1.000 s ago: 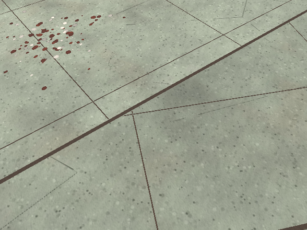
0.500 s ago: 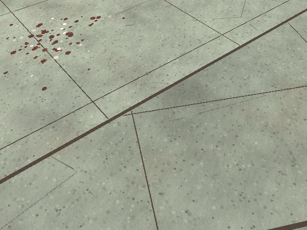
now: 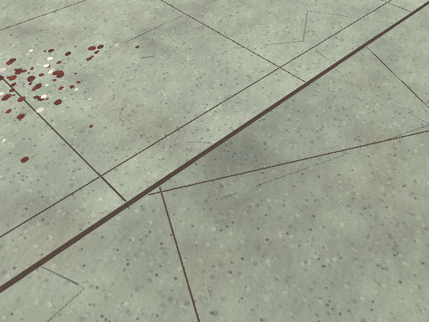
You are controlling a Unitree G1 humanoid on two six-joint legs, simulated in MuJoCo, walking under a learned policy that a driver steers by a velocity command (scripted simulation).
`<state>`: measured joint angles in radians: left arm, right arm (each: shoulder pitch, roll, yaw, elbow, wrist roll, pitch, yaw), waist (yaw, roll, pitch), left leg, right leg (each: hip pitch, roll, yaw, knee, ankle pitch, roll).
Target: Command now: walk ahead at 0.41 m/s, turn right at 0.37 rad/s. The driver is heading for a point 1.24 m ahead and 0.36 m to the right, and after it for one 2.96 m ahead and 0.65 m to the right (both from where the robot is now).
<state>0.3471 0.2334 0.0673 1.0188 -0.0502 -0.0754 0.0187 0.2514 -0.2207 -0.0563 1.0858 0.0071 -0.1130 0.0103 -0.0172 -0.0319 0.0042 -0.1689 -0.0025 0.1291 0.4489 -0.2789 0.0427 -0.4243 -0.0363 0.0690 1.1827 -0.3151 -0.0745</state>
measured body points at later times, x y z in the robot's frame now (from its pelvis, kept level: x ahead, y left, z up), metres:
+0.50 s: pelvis +0.26 -0.08 -0.02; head +0.29 -0.09 +0.43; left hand +0.45 +0.14 -0.13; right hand +0.26 -0.37 -0.14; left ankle +0.16 +0.10 -0.62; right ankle +0.31 -0.15 -0.74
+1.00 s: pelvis +0.56 -0.13 -0.01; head +0.58 -0.14 +0.44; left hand +0.73 +0.08 -0.13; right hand +0.57 -0.44 -0.11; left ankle +0.66 -0.08 -0.74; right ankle +0.38 -0.18 -0.65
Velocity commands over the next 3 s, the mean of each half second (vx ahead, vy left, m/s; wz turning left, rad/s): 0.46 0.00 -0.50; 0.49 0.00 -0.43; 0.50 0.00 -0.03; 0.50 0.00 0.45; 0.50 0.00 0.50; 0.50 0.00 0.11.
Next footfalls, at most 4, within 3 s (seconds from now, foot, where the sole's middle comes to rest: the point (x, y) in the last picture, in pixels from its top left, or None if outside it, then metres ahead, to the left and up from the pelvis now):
0.38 right None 0.35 -0.16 -0.78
0.88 left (241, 271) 0.70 -0.09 -0.78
1.40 right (339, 241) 0.81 -0.45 -0.78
1.96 left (292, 166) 1.17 -0.33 -0.78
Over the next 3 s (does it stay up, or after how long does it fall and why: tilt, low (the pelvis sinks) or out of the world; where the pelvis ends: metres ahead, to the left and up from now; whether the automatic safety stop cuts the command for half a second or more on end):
stays up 1.56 -0.40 -0.01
